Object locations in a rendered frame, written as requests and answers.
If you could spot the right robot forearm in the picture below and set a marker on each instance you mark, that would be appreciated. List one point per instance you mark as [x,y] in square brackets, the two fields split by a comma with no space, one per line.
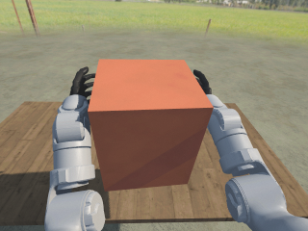
[237,155]

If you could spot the left robot upper arm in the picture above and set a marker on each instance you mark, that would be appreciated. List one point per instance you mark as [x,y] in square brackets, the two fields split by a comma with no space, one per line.
[75,211]

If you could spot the left robot forearm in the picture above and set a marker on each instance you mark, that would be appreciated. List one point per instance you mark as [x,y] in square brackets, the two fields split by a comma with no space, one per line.
[71,144]

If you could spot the carton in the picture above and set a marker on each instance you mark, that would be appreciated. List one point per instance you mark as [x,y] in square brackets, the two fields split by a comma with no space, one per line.
[148,119]

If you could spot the left robot hand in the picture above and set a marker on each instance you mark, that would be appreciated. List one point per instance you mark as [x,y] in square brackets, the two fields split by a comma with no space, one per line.
[78,84]

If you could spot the right robot hand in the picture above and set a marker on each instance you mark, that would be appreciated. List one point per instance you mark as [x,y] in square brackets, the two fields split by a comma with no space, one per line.
[202,81]

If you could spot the table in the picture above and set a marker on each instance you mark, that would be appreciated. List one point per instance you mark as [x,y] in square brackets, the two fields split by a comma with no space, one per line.
[27,157]

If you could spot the right robot upper arm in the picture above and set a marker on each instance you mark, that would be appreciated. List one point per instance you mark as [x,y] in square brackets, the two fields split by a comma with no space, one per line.
[256,200]

